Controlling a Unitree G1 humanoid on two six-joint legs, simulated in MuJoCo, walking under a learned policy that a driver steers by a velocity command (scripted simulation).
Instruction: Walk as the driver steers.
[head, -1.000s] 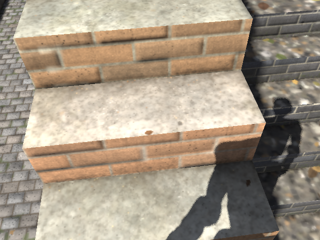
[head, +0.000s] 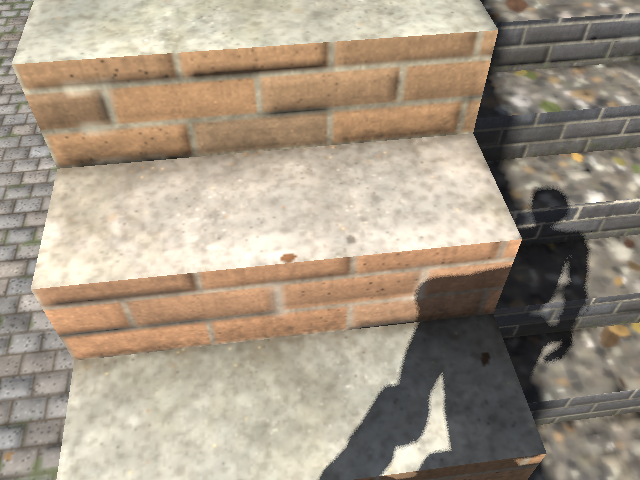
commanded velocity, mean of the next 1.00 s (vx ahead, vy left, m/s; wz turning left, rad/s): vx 0.04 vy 0.00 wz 0.00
